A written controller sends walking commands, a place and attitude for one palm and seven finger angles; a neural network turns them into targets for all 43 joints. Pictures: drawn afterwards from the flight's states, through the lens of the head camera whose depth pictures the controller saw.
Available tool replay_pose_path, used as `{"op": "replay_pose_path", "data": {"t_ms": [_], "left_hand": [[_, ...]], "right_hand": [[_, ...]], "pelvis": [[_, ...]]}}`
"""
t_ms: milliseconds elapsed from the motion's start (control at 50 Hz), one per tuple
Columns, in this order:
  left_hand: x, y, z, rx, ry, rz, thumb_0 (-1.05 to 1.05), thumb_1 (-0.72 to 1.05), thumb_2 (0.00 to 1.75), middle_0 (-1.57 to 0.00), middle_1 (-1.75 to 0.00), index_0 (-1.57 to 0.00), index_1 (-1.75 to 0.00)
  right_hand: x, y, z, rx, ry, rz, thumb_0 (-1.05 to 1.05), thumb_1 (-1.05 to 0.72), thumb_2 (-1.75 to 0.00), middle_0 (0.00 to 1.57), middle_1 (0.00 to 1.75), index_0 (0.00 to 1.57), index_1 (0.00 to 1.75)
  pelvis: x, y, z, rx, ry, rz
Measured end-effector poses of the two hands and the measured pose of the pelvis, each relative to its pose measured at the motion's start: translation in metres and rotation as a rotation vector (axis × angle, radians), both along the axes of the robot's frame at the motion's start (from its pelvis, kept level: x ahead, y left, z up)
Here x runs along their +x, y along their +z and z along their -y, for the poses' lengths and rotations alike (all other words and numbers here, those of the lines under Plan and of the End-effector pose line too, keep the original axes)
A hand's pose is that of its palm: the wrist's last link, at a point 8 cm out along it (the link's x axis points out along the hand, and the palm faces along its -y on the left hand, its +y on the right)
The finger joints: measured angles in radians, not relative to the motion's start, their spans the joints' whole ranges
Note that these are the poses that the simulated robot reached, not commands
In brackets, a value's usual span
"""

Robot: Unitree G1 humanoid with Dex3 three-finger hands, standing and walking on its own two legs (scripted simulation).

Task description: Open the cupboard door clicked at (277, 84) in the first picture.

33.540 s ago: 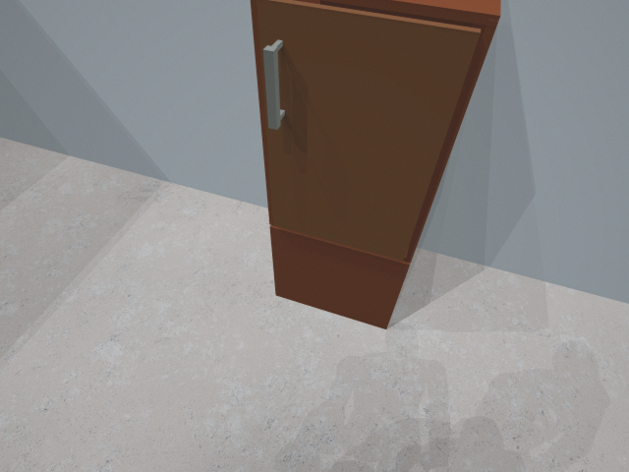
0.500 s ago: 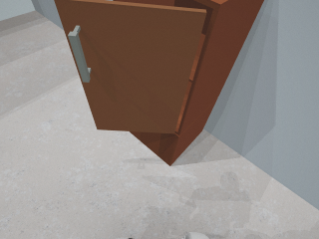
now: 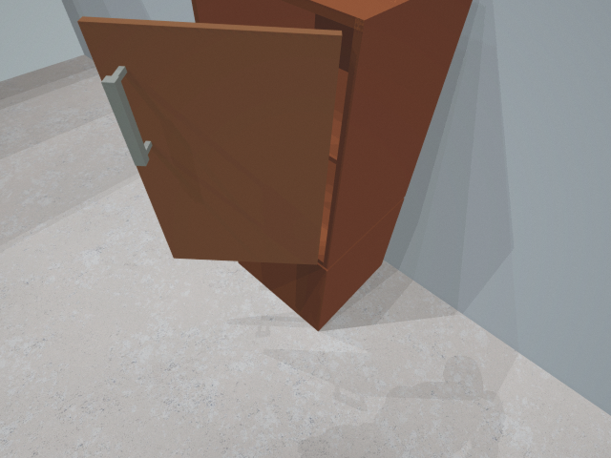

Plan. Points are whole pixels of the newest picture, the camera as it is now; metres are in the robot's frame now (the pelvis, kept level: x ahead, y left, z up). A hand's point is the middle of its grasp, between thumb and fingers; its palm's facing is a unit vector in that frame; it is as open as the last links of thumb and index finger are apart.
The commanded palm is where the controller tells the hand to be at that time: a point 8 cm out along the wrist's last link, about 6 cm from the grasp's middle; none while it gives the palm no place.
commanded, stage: come to a stop and stand still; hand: left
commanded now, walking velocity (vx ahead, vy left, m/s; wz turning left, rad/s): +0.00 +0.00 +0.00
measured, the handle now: (131, 118) +0.60 +0.34 +0.10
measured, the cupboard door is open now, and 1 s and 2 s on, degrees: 41 41 41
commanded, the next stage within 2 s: look again from close up in 0.02 s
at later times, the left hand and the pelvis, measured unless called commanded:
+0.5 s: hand out of the picture +0.00 +0.19 -0.18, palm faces +0.00 -0.98 -0.21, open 7.4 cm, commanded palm none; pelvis +0.00 +0.01 +0.00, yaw -1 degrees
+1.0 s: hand out of the picture +0.00 +0.20 -0.19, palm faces +0.05 -0.98 -0.19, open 7.4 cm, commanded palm none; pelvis +0.01 +0.03 -0.01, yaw -1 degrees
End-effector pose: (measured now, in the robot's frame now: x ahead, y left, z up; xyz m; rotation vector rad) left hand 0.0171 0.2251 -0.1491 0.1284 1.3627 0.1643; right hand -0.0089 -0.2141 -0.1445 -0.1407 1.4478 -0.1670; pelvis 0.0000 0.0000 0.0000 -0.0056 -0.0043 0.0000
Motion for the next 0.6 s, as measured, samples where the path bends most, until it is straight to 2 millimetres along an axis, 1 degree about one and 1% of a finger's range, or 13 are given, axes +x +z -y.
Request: {"op": "replay_pose_path", "data": {"t_ms": [120,160,260,320,420,600], "left_hand": [[-0.022,0.003,0.007,-0.017,0.012,-0.056,0.01,0.93,0.9,-0.2,-0.29,-0.2,-0.3],[-0.028,0.003,0.008,-0.006,-0.002,-0.058,0.01,0.92,0.9,-0.2,-0.29,-0.2,-0.3],[-0.036,0.003,0.003,0.0,-0.025,-0.059,0.01,0.91,0.9,-0.2,-0.29,-0.2,-0.3],[-0.034,0.003,-0.002,0.008,-0.024,-0.044,0.01,0.91,0.9,-0.2,-0.29,-0.2,-0.3],[-0.025,0.004,-0.011,0.02,-0.031,-0.009,0.01,0.91,0.9,-0.2,-0.29,-0.2,-0.3],[-0.011,0.005,-0.014,0.017,-0.049,0.015,0.01,0.91,0.9,-0.2,-0.29,-0.2,-0.3]], "right_hand": [[0.007,0.002,0.003,-0.008,0.014,0.018,0.02,-0.93,-0.9,0.2,0.3,0.2,0.3],[0.01,0.001,0.006,-0.006,0.018,0.036,0.02,-0.93,-0.9,0.2,0.3,0.2,0.3],[0.02,-0.002,0.005,-0.002,0.034,0.103,0.01,-0.93,-0.9,0.2,0.3,0.2,0.3],[0.022,-0.004,0.002,-0.001,0.042,0.124,0.01,-0.93,-0.9,0.2,0.3,0.2,0.3],[0.022,-0.004,-0.001,0.0,0.045,0.134,0.01,-0.94,-0.9,0.2,0.3,0.2,0.3],[0.011,0.0,-0.004,0.0,0.046,0.102,0.01,-0.93,-0.9,0.2,0.3,0.2,0.3]], "pelvis": [[0.0,0.004,-0.001,0.004,-0.003,0.006],[-0.002,0.002,-0.003,-0.007,-0.006,-0.002],[-0.005,-0.002,-0.009,-0.006,-0.006,-0.002],[-0.004,-0.003,-0.012,-0.001,-0.007,0.006],[-0.004,-0.003,-0.014,0.006,-0.011,0.016],[-0.006,-0.001,-0.014,0.01,-0.016,0.011]]}}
